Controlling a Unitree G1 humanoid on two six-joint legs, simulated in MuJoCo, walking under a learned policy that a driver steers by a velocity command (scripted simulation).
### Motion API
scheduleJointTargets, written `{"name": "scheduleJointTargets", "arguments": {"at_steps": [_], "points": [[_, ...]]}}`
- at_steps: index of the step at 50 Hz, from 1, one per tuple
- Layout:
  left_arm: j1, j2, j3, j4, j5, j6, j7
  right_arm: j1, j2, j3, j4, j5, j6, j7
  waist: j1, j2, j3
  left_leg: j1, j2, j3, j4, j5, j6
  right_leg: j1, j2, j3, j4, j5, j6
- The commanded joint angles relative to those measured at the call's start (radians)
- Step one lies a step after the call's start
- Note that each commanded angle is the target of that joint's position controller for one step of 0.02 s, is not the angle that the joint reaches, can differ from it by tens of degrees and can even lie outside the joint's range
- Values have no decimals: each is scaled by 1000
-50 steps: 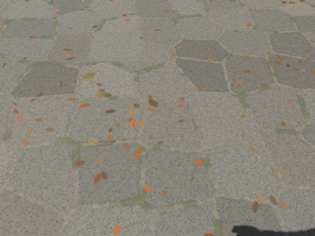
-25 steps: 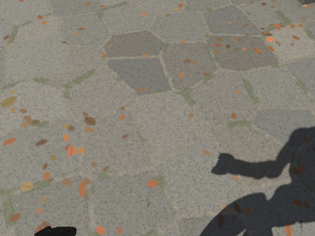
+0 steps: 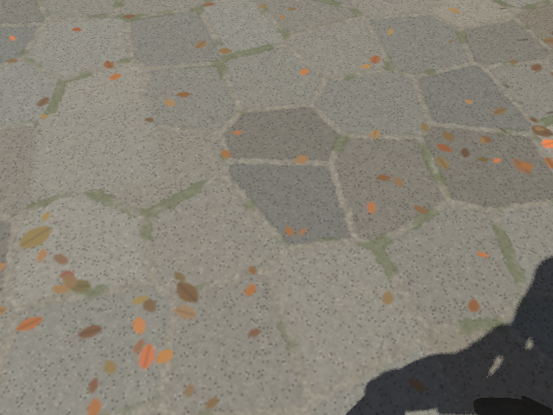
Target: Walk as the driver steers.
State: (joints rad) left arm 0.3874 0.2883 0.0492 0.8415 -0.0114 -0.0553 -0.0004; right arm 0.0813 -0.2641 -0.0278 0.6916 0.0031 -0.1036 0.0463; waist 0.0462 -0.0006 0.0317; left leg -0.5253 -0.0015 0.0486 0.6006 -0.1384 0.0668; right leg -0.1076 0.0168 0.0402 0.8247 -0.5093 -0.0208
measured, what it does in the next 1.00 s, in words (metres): walks ahead, turning left: right foot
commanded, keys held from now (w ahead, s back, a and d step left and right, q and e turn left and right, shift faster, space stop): w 0.22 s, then w+q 0.78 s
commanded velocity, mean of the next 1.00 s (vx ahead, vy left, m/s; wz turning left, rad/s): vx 0.50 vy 0.00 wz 0.33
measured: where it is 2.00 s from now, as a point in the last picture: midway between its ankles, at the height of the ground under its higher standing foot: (172, 228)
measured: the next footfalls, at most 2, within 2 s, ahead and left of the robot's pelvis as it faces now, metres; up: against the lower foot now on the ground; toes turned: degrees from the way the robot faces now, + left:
right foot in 0.50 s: +0.44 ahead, -0.13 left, +0.00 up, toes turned +7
left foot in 1.02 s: +0.63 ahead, +0.21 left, +0.00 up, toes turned +27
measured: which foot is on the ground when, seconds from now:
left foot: down 0.00-0.50, up 0.52-1.00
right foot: up 0.00-0.48, down 0.50-1.00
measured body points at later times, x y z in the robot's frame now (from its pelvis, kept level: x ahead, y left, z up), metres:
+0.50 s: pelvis +0.27 -0.02 +0.01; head +0.30 -0.01 +0.46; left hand +0.49 +0.22 -0.06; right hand +0.27 -0.30 -0.11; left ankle +0.11 +0.09 -0.72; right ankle +0.40 -0.13 -0.72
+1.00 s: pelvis +0.50 +0.04 +0.01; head +0.53 +0.07 +0.45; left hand +0.41 +0.32 -0.12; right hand +0.80 -0.09 -0.07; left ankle +0.59 +0.19 -0.70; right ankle +0.40 -0.14 -0.72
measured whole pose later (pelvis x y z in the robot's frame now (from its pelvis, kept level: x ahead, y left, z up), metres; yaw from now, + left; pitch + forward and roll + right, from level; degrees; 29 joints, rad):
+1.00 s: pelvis +0.50 +0.04 +0.01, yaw +23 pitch +2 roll -3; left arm 0.31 0.30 0.08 0.87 -0.02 -0.06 0.00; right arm 0.09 -0.26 -0.05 0.62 0.02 -0.01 0.05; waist 0.08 0.03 0.04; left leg -0.58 0.07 0.04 0.66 -0.14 0.07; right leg 0.09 -0.05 -0.27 0.31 -0.40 0.06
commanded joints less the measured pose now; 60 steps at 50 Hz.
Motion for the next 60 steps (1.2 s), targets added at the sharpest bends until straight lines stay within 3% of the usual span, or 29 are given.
{"name": "scheduleJointTargets", "arguments": {"at_steps": [1,2,3,5,7,11,19,22,24,25,26,27,28,29,30,31,33,36,42,47,49,51,52,53,54,55,56,57,60], "points": [[-20,137,18,-103,-35,-50,-10,312,-167,-55,16,5,-1,-12,-149,143,-256,775,350,-646,-301,-221,205,-650,-24,97,520,24,-26],[-86,127,14,-122,-26,-53,-4,233,-151,-48,4,2,1,-14,-116,39,-165,618,315,-524,-315,-104,179,-620,-78,62,467,120,-26],[-112,117,17,-129,-7,-50,0,190,-133,-43,0,-6,0,-11,-87,30,-106,496,283,-444,-337,19,177,-583,-109,52,410,175,-21],[-61,91,19,-114,-3,-29,1,166,-105,-36,2,-14,-10,-8,-37,72,-99,394,230,-344,-391,106,172,-479,-142,55,348,232,-13],[-48,66,16,-106,0,-12,5,178,-117,-40,20,-7,-21,-9,-24,70,-79,352,220,-278,-428,168,187,-476,-148,39,300,259,4],[-177,51,13,-144,10,-9,8,226,-145,-48,54,-2,-10,-27,-53,51,-23,384,205,-199,-468,220,178,-589,-159,27,118,432,35],[-438,30,6,-218,0,-50,-26,347,-174,-55,108,18,28,-48,-138,63,32,463,197,-217,-400,150,147,-527,-76,-3,-269,575,46],[-428,64,17,-223,-3,-67,-38,338,-188,-64,112,21,41,-59,-106,93,19,503,229,-280,-330,157,125,-446,-56,11,-340,496,22],[-301,102,37,-189,-2,-76,-32,305,-189,-65,104,20,49,-63,-29,105,-43,482,198,-276,-205,282,95,-247,-29,-20,-395,459,-13],[-160,151,58,-155,8,-79,-22,298,-152,-52,93,11,47,-61,34,83,-155,398,136,-236,-22,291,62,-12,-77,11,-373,479,-54],[21,228,77,-139,19,-73,-9,291,-80,-27,55,-16,45,-62,95,-66,-329,199,43,-164,306,2,17,286,-287,226,-342,475,-114],[31,261,82,-123,27,-62,-17,431,-17,-11,29,22,27,-58,13,-371,-418,-147,-61,-151,578,-473,-23,514,-459,659,-462,260,-250],[-8,147,56,-139,17,-61,-18,383,-133,-37,54,44,25,-60,42,-224,-312,-238,6,-218,687,-428,-28,428,-427,627,-509,135,-218],[-59,98,41,-141,9,-58,-14,296,-170,-51,37,45,29,-58,42,-146,-190,-260,42,-196,690,-329,-28,301,-395,456,-521,167,-179],[-116,82,33,-139,12,-57,-16,263,-152,-51,32,37,34,-60,12,-75,-130,-215,80,-178,664,-251,-36,178,-350,351,-549,268,-161],[-155,59,28,-133,15,-56,-17,243,-139,-56,26,26,41,-58,-10,-78,-79,-190,105,-176,620,-202,-43,90,-314,267,-582,332,-156],[-188,57,31,-119,22,-66,-16,262,-100,-55,21,31,63,-49,-45,-115,-50,-118,132,-161,591,-151,-53,-10,-284,151,-641,412,-157],[-189,89,45,-92,20,-77,-11,218,-78,-53,-12,23,82,-50,-54,-78,-12,-163,143,-159,526,-83,-71,-35,-291,43,-682,524,-177],[-154,142,59,-57,15,-56,5,52,-52,-40,-73,20,70,-17,2,-48,27,-159,129,-89,210,150,-62,30,-275,-138,-687,573,-151],[-107,187,75,-26,-12,-26,6,-50,-70,-44,-139,20,75,7,21,-55,59,-152,102,-22,77,48,-11,162,-321,-195,-625,642,-118],[-123,217,83,-28,-22,-14,9,-5,-101,-61,-145,16,81,9,-24,-85,11,-42,42,35,60,-54,29,190,-320,-230,-498,939,-96],[-142,209,79,-35,-29,-1,13,258,-184,-113,-77,19,88,-4,-172,-59,-134,332,-62,78,-23,-13,92,92,-259,-285,-131,1095,-48],[-117,147,54,-56,6,-7,14,404,-280,-147,-45,24,98,-27,-215,95,-219,631,79,-165,-49,14,156,-180,-205,-288,202,704,4],[-47,23,14,-115,32,-36,3,340,-367,-145,-72,23,81,-24,-81,313,-317,866,295,-757,-210,-222,334,-574,4,-125,500,-99,52],[-166,122,30,-123,-7,-67,-9,352,-269,-117,-95,20,61,-12,-163,161,-359,870,328,-849,-322,-289,320,-670,-21,53,578,-76,32],[-228,152,38,-147,-35,-82,-14,320,-221,-101,-85,12,46,-8,-152,119,-223,774,309,-714,-326,-208,277,-734,-57,40,547,26,8],[-229,136,33,-139,-18,-88,-6,262,-197,-93,-90,15,40,-8,-108,37,-154,637,264,-596,-315,-94,245,-688,-101,41,465,112,-2],[-220,139,38,-127,7,-86,2,199,-169,-84,-101,11,40,-11,-68,21,-112,516,224,-502,-319,16,221,-617,-131,43,382,167,4],[-189,124,42,-122,22,-54,0,163,-156,-76,-116,1,33,-25,-24,45,-99,377,177,-409,-366,193,225,-514,-139,36,280,244,38]]}}
Velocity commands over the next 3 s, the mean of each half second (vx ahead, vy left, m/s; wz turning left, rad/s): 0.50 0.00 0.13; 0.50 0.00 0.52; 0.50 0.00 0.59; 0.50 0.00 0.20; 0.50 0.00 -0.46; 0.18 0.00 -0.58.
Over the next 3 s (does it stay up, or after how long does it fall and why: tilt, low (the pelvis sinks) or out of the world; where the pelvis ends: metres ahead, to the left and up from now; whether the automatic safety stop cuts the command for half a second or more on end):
stays up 1.28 0.59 0.02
